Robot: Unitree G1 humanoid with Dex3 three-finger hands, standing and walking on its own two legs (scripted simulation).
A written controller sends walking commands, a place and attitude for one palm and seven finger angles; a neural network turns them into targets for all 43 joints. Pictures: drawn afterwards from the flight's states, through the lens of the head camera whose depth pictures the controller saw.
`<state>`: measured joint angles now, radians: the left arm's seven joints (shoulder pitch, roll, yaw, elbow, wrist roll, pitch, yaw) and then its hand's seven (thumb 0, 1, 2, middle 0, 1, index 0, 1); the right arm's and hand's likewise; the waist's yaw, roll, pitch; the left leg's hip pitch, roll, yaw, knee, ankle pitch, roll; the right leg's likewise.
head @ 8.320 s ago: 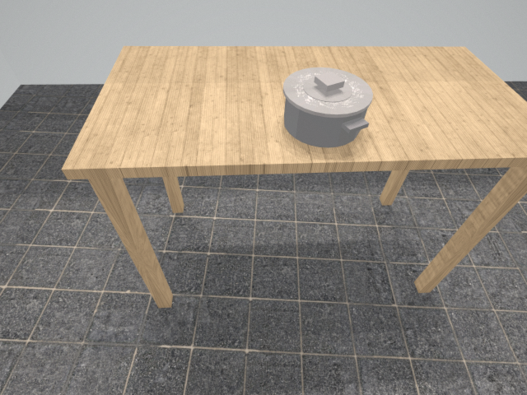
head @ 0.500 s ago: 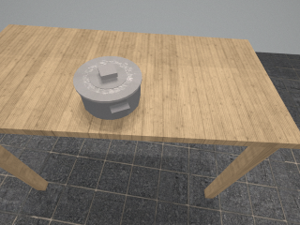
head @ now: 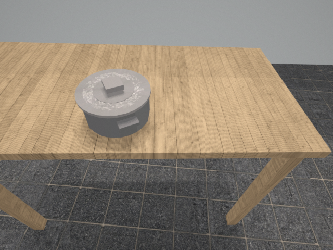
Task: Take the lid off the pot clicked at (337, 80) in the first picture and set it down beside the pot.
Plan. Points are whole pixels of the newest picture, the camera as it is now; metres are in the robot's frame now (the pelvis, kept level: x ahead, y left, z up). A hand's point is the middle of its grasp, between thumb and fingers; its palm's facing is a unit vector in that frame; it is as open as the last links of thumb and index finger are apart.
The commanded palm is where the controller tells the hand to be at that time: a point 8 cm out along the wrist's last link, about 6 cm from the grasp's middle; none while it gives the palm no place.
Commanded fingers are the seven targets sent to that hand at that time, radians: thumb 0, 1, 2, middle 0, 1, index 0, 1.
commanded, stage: come to a stop and stand still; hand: left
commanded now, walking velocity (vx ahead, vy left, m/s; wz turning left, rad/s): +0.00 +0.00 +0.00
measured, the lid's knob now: (112, 84) +0.49 +0.16 +0.14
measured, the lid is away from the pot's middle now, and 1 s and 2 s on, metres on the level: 0.00 0.00 0.00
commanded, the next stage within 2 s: look again from close up in 0.86 s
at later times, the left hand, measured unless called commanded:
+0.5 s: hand out of the picture +0.04 +0.16 -0.16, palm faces +0.02 -0.98 -0.19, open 7.4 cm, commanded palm none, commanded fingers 0.00 0.90 0.90 -0.20 -0.30 -0.20 -0.30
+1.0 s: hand out of the picture +0.06 +0.15 -0.16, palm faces +0.03 -0.98 -0.20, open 7.4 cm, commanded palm none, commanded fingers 0.00 0.90 0.90 -0.20 -0.30 -0.20 -0.30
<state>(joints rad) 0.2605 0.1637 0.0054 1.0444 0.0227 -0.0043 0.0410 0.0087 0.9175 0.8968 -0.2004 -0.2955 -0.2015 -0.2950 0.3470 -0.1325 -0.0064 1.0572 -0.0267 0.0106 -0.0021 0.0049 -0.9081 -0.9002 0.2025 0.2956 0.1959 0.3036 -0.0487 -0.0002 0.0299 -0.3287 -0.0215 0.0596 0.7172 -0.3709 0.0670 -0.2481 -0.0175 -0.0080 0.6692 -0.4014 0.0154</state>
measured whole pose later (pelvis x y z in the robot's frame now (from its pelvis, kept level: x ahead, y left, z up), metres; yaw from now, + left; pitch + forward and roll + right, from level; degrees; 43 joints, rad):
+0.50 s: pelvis +0.04 -0.01 +0.01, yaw +0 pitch +1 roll +0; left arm 0.30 0.17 0.01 1.03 0.02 0.00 0.04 0.01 0.91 0.90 -0.20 -0.30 -0.20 -0.29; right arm 0.24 -0.16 0.00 1.02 -0.01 -0.02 -0.04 0.01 -0.92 -0.90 0.20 0.30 0.20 0.30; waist 0.01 -0.02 0.05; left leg -0.23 -0.03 0.06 0.55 -0.33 0.05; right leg -0.16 0.00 -0.01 0.51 -0.36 0.00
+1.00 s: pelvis +0.04 -0.03 +0.02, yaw +0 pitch +0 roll +0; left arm 0.28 0.17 0.00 1.03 0.01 0.00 0.04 0.01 0.91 0.90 -0.20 -0.30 -0.20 -0.29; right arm 0.24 -0.16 0.01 1.06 -0.01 -0.01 -0.04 0.00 -0.92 -0.90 0.20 0.30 0.20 0.30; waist 0.01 -0.03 0.05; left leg -0.17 -0.01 0.04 0.47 -0.30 0.02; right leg -0.11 0.02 -0.02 0.45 -0.34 -0.02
